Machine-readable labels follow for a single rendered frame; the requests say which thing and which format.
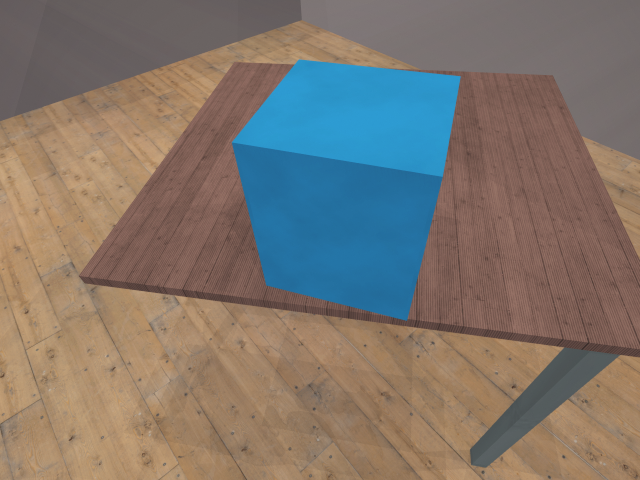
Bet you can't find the carton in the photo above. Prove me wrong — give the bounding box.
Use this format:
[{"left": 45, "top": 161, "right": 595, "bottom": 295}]
[{"left": 232, "top": 59, "right": 461, "bottom": 321}]

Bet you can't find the table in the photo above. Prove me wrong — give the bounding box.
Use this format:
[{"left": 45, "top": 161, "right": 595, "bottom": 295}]
[{"left": 79, "top": 62, "right": 640, "bottom": 468}]

